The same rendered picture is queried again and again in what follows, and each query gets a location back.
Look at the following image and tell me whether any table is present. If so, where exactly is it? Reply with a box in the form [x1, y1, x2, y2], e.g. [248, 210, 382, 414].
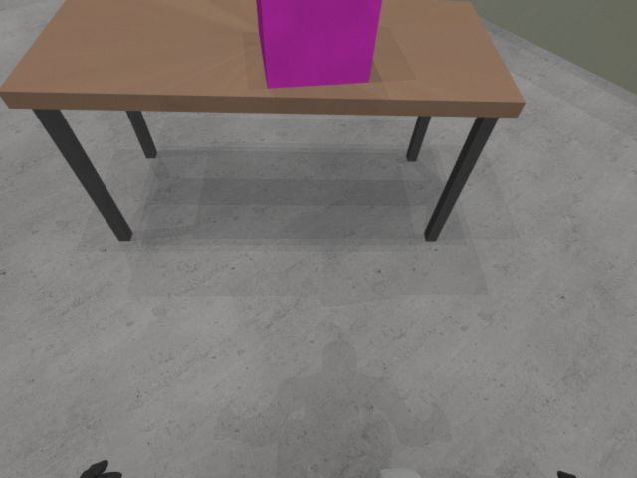
[0, 0, 526, 242]

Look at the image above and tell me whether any carton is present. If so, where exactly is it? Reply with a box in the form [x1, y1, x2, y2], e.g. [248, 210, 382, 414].
[256, 0, 382, 89]

